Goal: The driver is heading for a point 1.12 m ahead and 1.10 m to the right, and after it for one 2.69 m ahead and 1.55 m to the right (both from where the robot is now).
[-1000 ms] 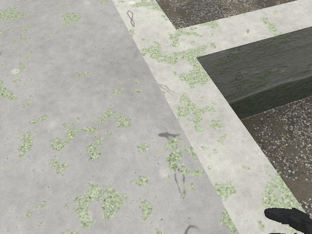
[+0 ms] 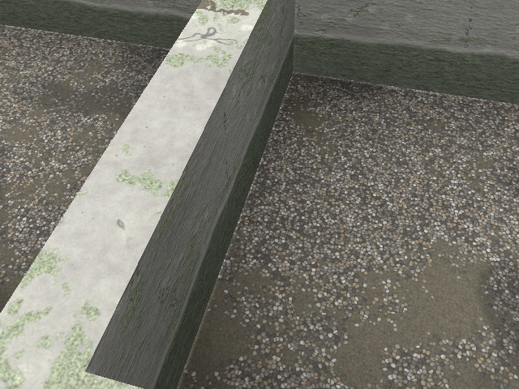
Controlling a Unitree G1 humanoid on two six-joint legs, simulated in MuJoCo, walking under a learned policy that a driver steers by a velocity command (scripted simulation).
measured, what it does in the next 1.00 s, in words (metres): walks ahead, turning right: right foot, then left foot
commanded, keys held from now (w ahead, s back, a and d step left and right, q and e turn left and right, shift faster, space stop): w+e+shift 0.56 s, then e+shift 0.34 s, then w+e+shift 0.10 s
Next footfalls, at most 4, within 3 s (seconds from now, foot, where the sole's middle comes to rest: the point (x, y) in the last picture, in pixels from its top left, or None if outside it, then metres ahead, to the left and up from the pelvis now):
0.22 right None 0.20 -0.12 -0.75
0.48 left None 0.29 0.09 -0.75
0.92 left None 0.24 0.09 -0.75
1.30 right None -0.02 -0.12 -0.75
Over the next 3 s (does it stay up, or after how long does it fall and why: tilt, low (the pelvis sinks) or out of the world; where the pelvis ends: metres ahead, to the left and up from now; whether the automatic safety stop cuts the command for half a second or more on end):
stays up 0.00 -0.44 0.02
